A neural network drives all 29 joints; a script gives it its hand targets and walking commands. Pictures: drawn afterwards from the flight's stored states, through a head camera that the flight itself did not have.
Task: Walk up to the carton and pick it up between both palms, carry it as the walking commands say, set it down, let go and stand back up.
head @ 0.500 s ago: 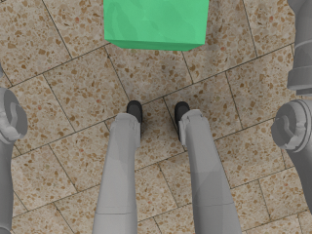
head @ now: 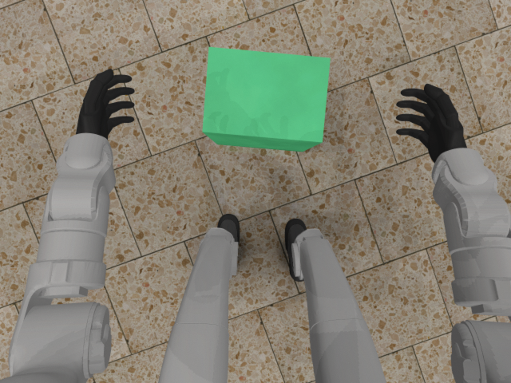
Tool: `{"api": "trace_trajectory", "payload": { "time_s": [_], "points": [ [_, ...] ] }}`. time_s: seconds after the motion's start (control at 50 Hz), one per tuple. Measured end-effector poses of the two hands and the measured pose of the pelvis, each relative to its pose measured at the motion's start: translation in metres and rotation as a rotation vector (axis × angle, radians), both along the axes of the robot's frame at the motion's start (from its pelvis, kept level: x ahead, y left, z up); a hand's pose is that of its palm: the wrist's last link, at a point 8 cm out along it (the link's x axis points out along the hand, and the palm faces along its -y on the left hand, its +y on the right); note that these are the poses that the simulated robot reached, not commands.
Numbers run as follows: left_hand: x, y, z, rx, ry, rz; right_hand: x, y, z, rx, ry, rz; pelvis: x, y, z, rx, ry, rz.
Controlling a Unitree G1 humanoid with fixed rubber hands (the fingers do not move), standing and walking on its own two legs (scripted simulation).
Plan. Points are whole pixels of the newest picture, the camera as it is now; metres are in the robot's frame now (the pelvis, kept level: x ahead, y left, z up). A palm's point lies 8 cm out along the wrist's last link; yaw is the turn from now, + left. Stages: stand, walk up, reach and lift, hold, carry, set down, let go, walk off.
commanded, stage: let go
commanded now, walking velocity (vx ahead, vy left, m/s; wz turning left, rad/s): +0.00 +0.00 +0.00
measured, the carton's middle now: (264, 108) +0.54 -0.01 -0.56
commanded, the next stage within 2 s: stand in 1.02 s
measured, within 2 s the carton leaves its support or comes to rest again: neither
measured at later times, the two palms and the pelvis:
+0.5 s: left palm (75, 276) +0.25 +0.21 -0.01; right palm (505, 292) +0.22 -0.25 -0.02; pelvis +0.06 -0.02 +0.06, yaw -1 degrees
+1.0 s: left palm (44, 277) +0.25 +0.24 -0.01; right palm (469, 278) +0.24 -0.20 +0.00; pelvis +0.09 +0.02 +0.06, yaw -2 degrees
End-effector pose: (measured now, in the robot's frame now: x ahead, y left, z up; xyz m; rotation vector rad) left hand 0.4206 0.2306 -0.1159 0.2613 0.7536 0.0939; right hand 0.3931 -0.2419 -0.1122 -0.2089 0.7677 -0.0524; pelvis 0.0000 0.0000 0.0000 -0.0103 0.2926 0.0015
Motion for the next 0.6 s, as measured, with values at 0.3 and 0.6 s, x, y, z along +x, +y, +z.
{"api": "trace_trajectory", "payload": {
  "time_s": [0.3,0.6],
  "points": [
    [-0.099,-0.025,0.081,-0.085,-0.006,0.021,-0.107,-0.008,0.075,0.081,-0.009,-0.07,0.042,-0.019,0.032,0.019,-0.077,-0.023],
    [-0.188,-0.012,0.111,-0.066,0.04,-0.015,-0.182,-0.01,0.105,0.01,0.052,-0.071,0.067,-0.013,0.065,0.019,-0.315,-0.03]
  ]
}}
